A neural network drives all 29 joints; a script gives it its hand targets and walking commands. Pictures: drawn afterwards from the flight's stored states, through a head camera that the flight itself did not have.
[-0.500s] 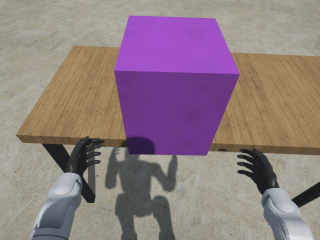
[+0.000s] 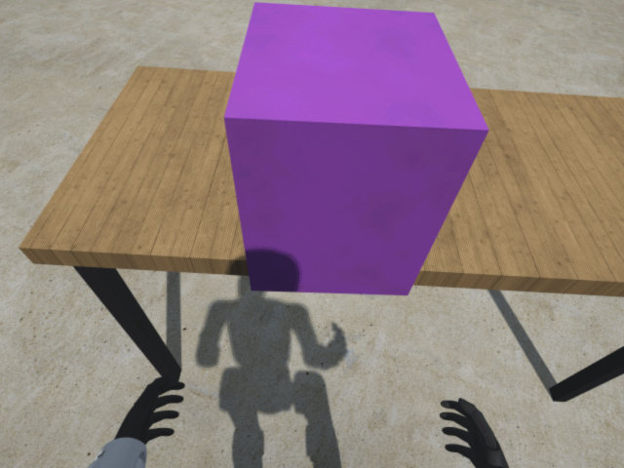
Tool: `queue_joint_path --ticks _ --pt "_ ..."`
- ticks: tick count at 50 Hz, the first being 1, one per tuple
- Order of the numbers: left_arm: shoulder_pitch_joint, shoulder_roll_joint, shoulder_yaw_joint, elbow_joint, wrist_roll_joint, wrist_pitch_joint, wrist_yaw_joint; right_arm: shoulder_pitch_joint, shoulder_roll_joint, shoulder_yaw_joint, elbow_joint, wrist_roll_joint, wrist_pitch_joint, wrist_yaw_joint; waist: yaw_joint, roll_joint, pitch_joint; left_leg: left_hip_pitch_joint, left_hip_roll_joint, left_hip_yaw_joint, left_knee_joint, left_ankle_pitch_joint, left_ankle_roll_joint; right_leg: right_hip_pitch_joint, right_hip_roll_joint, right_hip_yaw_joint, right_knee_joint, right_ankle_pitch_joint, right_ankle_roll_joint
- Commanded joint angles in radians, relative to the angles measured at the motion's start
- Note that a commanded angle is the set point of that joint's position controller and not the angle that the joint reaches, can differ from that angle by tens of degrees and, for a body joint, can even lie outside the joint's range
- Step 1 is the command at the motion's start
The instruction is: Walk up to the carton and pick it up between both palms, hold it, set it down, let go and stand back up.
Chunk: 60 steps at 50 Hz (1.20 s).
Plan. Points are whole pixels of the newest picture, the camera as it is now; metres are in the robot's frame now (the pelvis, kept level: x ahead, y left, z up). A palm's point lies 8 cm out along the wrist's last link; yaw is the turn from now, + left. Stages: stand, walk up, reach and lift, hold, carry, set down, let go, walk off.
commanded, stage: let go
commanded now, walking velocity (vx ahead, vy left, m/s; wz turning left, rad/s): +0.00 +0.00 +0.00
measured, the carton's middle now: (337, 160) +0.48 -0.01 +0.12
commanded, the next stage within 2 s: stand in 0.22 s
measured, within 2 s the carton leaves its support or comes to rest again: neither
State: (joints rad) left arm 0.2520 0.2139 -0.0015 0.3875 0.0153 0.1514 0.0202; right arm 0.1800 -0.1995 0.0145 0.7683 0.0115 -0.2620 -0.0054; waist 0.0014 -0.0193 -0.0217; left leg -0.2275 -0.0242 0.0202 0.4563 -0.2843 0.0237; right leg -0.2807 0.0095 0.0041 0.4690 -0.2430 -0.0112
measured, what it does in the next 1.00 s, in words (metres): stands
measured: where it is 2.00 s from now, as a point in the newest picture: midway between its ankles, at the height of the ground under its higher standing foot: outside the picture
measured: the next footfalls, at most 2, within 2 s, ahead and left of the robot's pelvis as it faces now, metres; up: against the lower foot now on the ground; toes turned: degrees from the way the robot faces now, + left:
none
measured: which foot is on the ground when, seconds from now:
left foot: down 0.00-1.00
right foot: down 0.00-1.00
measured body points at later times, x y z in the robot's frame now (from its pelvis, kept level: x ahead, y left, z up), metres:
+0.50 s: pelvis +0.00 -0.01 +0.00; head +0.02 +0.01 +0.45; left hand +0.08 +0.25 -0.12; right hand +0.06 -0.28 -0.12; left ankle -0.03 +0.10 -0.74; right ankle +0.00 -0.11 -0.74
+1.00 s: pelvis +0.00 +0.01 +0.00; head +0.00 +0.02 +0.45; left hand +0.02 +0.26 -0.14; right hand +0.02 -0.25 -0.13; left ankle -0.03 +0.10 -0.74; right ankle +0.00 -0.11 -0.74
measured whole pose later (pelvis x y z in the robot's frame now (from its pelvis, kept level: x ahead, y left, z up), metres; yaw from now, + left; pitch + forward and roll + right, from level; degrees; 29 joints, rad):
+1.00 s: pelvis +0.00 +0.01 +0.00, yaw +0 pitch +0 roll -1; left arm 0.39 0.24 0.00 0.86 0.04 -0.02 0.02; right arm 0.39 -0.22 -0.03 0.88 -0.04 -0.02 -0.01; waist 0.01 -0.01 -0.02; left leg -0.19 -0.02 0.02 0.49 -0.31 0.04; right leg -0.23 0.01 0.01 0.47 -0.25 0.00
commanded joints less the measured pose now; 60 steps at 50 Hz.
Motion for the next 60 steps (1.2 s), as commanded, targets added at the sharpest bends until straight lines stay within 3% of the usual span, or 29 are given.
queue_joint_path --ticks 1,10,11,12,13,14,16,22,27,38,60 --pt "-0.012 0.084 0.016 -0.101 -0.003 -0.007 0.000 -0.038 -0.124 -0.030 -0.033 -0.007 -0.024 -0.016 -0.006 -0.004 -0.095 -0.057 0.010 -0.056 -0.077 0.275 -0.040 0.179 0.025 0.041 -0.020 0.295 -0.022" --pt "-0.060 0.089 0.006 -0.109 -0.003 0.027 0.010 -0.079 -0.101 -0.035 -0.034 -0.011 0.019 -0.003 0.005 0.039 -0.035 -0.102 0.020 -0.048 -0.123 0.131 -0.024 0.180 0.012 0.039 -0.049 0.165 -0.031" --pt "-0.124 0.049 0.002 -0.028 0.009 -0.003 0.034 -0.132 -0.103 -0.049 -0.050 0.042 0.026 0.008 -0.014 0.067 -0.010 -0.096 0.028 -0.088 -0.145 0.047 -0.033 0.195 0.037 -0.022 -0.051 0.147 -0.022" --pt "0.176 0.138 0.040 0.066 0.060 -0.132 0.004 0.123 -0.175 -0.060 0.027 -0.122 0.147 0.019 0.067 0.085 -0.026 -0.067 0.133 -0.137 -0.051 0.074 0.038 0.114 -0.123 0.112 -0.102 0.070 0.014" --pt "0.211 0.186 0.052 0.120 0.057 -0.169 -0.009 0.148 -0.184 -0.078 0.014 -0.157 0.198 0.014 0.024 -0.009 0.050 -0.041 0.099 -0.107 -0.010 -0.112 0.027 -0.065 -0.137 0.178 -0.181 -0.189 -0.006" --pt "0.128 0.186 0.052 0.118 0.060 -0.194 -0.019 0.122 -0.162 -0.075 -0.016 -0.152 0.215 0.014 -0.014 -0.071 0.100 -0.030 0.112 -0.123 0.000 -0.056 0.024 -0.117 -0.150 0.213 -0.204 -0.203 -0.011" --pt "0.040 0.130 0.040 0.098 0.053 -0.228 -0.028 0.114 -0.157 -0.074 -0.027 -0.113 0.213 0.026 -0.027 -0.050 0.029 -0.034 0.117 -0.126 0.006 0.029 0.027 -0.064 -0.136 0.196 -0.159 -0.039 -0.019" --pt "0.104 0.134 0.043 0.180 0.040 -0.245 -0.027 0.128 -0.164 -0.082 -0.018 -0.079 0.195 0.033 0.008 0.035 -0.100 0.023 0.133 -0.144 0.009 0.214 0.030 0.048 -0.105 0.129 -0.055 0.207 -0.024" --pt "0.163 0.140 0.041 0.242 0.038 -0.230 -0.019 0.196 -0.166 -0.083 0.004 -0.075 0.210 0.022 0.011 0.047 -0.044 0.017 0.136 -0.141 0.006 0.284 0.034 0.027 -0.099 0.119 -0.037 0.193 -0.026" --pt "0.194 0.138 0.034 0.344 0.025 -0.199 -0.004 0.262 -0.161 -0.078 0.040 -0.061 0.229 0.004 0.006 0.017 0.029 0.017 0.131 -0.133 -0.016 0.290 0.041 0.023 -0.091 0.113 -0.036 0.185 -0.022" --pt "0.207 0.095 0.010 0.558 0.016 -0.170 0.004 0.290 -0.111 -0.055 0.154 -0.044 0.241 -0.014 0.005 0.036 0.100 -0.027 0.125 -0.145 -0.118 0.062 0.055 0.051 -0.080 0.111 -0.079 0.107 -0.011"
